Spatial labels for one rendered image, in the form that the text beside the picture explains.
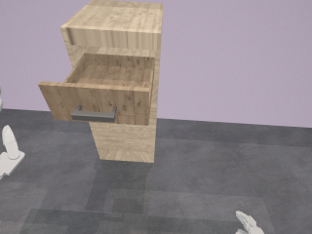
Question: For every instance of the cabinet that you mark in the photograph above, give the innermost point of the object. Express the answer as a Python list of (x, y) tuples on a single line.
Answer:
[(121, 28)]

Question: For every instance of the handle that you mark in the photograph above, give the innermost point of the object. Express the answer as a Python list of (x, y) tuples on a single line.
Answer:
[(93, 116)]

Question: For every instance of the robot left hand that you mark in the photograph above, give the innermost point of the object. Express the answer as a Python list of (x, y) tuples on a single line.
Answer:
[(9, 160)]

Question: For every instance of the drawer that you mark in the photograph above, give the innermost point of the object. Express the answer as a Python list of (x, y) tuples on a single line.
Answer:
[(100, 82)]

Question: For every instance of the robot right hand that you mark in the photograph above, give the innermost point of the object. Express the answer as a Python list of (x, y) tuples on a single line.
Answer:
[(249, 223)]

